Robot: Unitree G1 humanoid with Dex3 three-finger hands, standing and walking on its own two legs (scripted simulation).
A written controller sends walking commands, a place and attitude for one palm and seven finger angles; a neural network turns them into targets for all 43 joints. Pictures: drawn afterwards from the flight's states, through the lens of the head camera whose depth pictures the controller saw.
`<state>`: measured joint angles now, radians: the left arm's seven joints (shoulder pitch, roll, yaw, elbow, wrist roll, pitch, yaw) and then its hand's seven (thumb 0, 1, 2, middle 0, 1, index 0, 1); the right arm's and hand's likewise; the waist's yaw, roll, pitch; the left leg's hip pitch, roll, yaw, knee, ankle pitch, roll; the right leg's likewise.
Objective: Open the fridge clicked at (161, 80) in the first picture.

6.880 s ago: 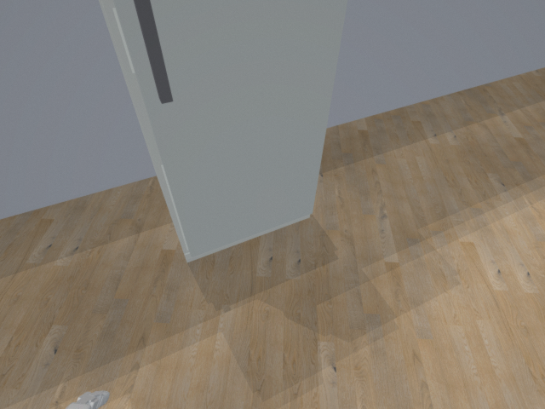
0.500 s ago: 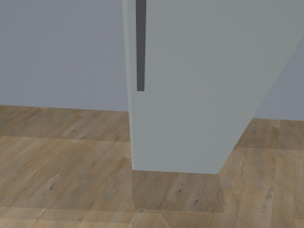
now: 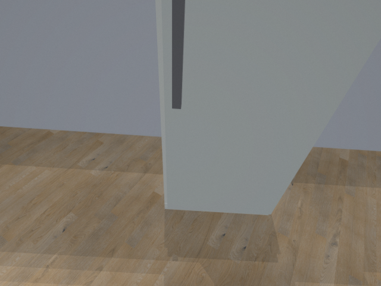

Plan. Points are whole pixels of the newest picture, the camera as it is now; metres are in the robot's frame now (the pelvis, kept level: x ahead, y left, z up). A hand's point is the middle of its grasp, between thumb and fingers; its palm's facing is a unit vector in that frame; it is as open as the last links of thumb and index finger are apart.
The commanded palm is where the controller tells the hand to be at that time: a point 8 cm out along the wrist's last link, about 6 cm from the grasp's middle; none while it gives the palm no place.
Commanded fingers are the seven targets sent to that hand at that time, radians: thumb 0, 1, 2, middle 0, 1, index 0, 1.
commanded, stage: look again from close up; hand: left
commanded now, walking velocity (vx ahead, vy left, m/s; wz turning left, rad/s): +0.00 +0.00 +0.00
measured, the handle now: (178, 42) +0.63 +0.09 +0.24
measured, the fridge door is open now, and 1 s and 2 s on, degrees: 0 0 0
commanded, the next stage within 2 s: none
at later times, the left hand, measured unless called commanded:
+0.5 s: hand out of the picture -0.05 +0.15 -0.18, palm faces +0.07 -0.99 -0.14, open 7.4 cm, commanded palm none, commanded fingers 0.00 0.90 0.90 -0.20 -0.30 -0.20 -0.30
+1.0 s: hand out of the picture -0.06 +0.15 -0.18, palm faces +0.09 -0.99 -0.14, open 7.4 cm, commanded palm none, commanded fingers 0.00 0.90 0.90 -0.20 -0.30 -0.20 -0.30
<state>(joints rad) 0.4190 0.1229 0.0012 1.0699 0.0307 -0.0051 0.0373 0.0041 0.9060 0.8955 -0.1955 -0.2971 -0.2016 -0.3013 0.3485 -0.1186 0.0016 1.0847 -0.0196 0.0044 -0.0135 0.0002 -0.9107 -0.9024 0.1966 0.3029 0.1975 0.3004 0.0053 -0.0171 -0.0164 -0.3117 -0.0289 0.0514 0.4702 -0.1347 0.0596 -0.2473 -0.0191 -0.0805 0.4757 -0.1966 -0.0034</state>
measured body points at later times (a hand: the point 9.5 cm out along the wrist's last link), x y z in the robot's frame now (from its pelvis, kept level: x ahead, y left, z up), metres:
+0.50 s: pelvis -0.01 +0.00 +0.00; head -0.02 +0.01 +0.45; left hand -0.05 +0.20 -0.16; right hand -0.02 -0.21 -0.16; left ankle +0.08 +0.07 -0.73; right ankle +0.04 -0.12 -0.73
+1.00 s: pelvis -0.02 +0.00 +0.00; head -0.04 +0.01 +0.45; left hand -0.06 +0.20 -0.16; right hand -0.02 -0.21 -0.15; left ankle +0.08 +0.08 -0.73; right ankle +0.04 -0.12 -0.73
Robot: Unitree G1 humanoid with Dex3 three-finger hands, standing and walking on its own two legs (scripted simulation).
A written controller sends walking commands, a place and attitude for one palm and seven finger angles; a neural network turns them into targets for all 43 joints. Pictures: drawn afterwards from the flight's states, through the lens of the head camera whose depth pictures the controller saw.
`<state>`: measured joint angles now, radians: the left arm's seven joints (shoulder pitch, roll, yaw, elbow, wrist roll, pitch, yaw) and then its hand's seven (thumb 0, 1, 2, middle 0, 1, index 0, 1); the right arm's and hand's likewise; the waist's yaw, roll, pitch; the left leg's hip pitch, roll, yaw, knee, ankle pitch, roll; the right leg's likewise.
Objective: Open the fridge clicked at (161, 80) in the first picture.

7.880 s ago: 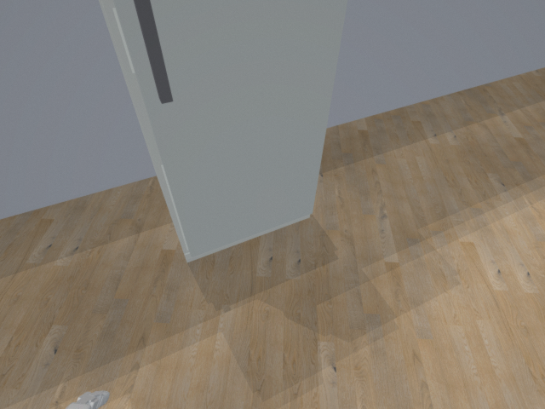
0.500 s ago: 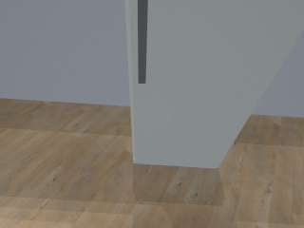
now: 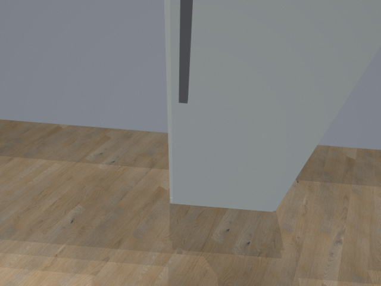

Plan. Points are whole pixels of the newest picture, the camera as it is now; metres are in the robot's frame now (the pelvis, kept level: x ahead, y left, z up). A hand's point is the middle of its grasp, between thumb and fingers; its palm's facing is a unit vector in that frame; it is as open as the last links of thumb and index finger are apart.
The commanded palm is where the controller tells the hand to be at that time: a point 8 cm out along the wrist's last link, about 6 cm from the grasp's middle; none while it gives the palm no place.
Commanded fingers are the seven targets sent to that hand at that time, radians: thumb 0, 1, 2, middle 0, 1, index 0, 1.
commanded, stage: look again from close up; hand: left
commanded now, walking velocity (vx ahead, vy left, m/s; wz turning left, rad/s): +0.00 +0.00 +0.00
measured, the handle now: (186, 37) +0.65 +0.07 +0.24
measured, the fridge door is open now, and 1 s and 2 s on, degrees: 0 0 0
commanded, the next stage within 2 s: shuffle to correct the standing spot in 1.60 s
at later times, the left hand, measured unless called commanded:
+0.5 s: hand out of the picture -0.02 +0.19 -0.18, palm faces +0.11 -0.98 -0.14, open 7.3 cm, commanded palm none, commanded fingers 0.00 0.90 0.90 -0.20 -0.30 -0.20 -0.30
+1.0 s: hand out of the picture -0.11 +0.20 -0.18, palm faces +0.02 -0.99 -0.11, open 7.4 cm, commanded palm none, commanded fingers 0.00 0.90 0.90 -0.20 -0.30 -0.20 -0.30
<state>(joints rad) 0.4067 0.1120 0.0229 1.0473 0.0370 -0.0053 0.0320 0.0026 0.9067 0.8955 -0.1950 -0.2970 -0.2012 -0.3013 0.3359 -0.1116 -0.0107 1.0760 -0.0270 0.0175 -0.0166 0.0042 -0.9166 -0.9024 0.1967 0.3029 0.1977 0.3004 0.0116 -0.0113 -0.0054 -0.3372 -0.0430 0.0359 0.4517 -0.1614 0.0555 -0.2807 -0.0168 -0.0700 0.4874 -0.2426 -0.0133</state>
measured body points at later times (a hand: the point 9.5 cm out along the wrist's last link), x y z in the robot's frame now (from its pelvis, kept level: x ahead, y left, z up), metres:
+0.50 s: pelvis -0.05 +0.02 +0.00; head -0.07 +0.05 +0.45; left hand -0.03 +0.24 -0.17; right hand -0.08 -0.18 -0.16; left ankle +0.10 +0.08 -0.73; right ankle -0.12 -0.07 -0.66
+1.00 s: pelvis -0.09 +0.06 +0.00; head -0.08 +0.07 +0.45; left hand -0.11 +0.25 -0.17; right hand -0.12 -0.15 -0.16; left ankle -0.04 +0.15 -0.74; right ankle -0.15 -0.03 -0.74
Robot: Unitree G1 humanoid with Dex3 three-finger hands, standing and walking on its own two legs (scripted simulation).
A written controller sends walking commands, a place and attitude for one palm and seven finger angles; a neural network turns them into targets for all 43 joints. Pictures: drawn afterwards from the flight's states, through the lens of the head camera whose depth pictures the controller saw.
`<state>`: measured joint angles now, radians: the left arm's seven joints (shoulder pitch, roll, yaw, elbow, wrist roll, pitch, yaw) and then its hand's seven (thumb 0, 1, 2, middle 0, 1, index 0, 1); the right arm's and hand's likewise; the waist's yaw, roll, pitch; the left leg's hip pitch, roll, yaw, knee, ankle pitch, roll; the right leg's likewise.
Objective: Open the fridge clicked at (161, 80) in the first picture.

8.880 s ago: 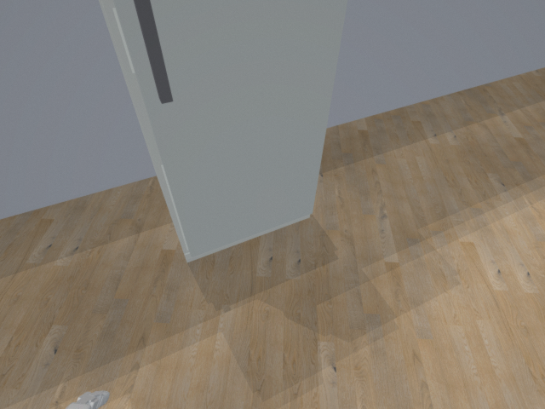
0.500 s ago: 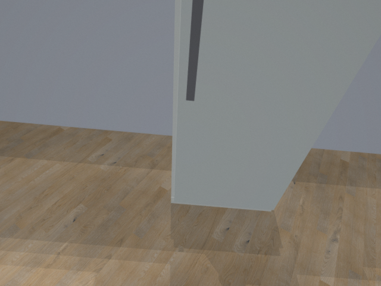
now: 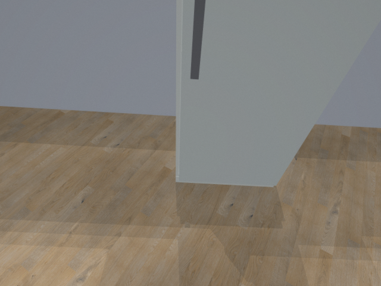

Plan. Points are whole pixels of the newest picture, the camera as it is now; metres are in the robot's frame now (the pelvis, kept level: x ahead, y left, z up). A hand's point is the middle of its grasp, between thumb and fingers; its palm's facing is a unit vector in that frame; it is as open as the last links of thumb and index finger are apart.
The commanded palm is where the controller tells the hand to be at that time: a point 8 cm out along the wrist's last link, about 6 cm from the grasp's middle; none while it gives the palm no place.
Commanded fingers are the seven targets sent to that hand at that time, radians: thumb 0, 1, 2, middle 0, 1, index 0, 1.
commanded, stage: look again from close up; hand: left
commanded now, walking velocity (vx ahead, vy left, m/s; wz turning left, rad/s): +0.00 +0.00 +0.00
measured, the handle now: (198, 14) +0.74 +0.05 +0.24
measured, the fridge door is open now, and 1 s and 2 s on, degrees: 0 0 0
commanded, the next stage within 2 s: shuffle to correct the standing spot in 0.60 s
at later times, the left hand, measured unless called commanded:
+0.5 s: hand out of the picture -0.07 +0.17 -0.17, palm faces +0.06 -0.99 -0.16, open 7.4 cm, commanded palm none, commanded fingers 0.00 0.90 0.90 -0.20 -0.30 -0.20 -0.30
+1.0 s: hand out of the picture -0.04 +0.15 -0.19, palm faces +0.09 -0.99 -0.12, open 7.4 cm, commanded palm none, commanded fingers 0.00 0.90 0.90 -0.20 -0.30 -0.20 -0.30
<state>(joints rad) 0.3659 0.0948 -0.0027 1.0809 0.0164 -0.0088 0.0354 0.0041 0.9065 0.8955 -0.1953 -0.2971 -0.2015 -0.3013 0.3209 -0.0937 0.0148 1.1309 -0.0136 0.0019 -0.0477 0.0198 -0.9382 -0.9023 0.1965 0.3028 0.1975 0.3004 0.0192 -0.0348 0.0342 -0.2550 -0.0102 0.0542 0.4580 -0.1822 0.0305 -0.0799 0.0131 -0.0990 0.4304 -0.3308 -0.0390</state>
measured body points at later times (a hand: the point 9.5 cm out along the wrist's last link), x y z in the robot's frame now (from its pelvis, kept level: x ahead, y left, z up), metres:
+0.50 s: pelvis -0.01 +0.02 +0.00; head +0.00 +0.02 +0.45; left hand -0.07 +0.22 -0.16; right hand -0.03 -0.19 -0.16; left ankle +0.04 +0.10 -0.74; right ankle -0.06 -0.08 -0.74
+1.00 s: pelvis +0.03 +0.00 -0.01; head +0.03 +0.02 +0.44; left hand -0.04 +0.20 -0.18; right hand +0.00 -0.20 -0.17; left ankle +0.04 +0.10 -0.74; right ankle -0.06 -0.08 -0.74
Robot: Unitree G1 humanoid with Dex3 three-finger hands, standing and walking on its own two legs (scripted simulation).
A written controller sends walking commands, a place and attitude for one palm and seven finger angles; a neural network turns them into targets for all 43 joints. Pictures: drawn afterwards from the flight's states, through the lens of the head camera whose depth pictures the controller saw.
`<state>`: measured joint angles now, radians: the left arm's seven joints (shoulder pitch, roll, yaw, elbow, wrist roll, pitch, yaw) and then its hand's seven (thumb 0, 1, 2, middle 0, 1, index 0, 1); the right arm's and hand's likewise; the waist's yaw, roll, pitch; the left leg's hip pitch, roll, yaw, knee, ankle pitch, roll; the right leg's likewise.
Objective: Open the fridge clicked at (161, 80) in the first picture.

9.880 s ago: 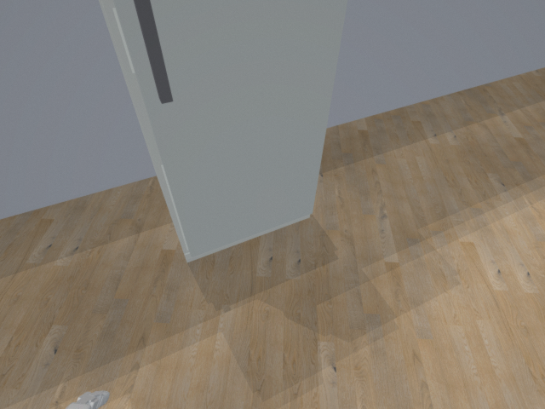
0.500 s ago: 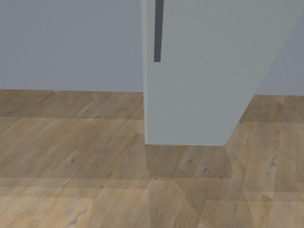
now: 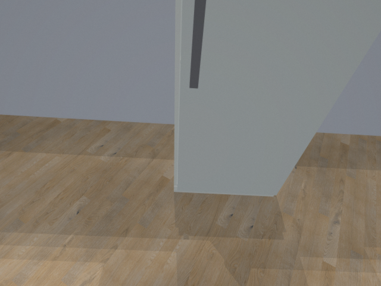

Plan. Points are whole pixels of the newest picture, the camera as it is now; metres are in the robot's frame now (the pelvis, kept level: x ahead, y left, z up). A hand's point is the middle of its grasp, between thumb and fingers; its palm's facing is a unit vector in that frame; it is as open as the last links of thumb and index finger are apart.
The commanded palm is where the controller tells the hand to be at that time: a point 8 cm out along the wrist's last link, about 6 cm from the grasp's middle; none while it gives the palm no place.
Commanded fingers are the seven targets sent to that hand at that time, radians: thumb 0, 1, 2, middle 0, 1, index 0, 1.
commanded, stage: shuffle to correct the standing spot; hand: left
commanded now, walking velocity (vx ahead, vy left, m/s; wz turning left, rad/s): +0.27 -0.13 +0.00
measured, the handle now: (198, 22) +0.71 +0.04 +0.25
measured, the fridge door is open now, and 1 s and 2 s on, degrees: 0 0 0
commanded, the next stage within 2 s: come to a stop and stand still in 0.56 s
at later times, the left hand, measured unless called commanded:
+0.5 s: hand (144, 246) +0.25 +0.14 -0.16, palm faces -0.05 -0.98 -0.18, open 7.3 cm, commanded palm none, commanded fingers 0.00 0.90 0.90 -0.20 -0.30 -0.20 -0.30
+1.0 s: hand (181, 236) +0.29 +0.04 -0.16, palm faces +0.15 -0.96 -0.25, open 7.3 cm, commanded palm none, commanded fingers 0.00 0.90 0.90 -0.20 -0.30 -0.20 -0.30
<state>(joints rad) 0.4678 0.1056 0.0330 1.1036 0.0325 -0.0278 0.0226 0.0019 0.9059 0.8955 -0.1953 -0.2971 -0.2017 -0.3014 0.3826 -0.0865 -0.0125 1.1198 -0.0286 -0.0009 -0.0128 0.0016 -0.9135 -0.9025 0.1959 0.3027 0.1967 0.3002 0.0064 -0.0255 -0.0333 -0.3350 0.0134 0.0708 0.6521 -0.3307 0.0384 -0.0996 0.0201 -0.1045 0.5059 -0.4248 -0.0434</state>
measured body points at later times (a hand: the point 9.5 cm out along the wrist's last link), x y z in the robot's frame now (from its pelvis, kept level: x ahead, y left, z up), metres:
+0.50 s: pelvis +0.16 -0.05 +0.01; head +0.23 -0.04 +0.45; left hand +0.26 +0.19 -0.15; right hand +0.05 -0.22 -0.14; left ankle +0.04 +0.09 -0.73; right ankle +0.29 -0.18 -0.68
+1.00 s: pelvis +0.25 -0.15 +0.01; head +0.28 -0.17 +0.46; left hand +0.28 +0.09 -0.14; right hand +0.39 -0.38 -0.15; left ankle +0.26 -0.01 -0.65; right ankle +0.32 -0.18 -0.73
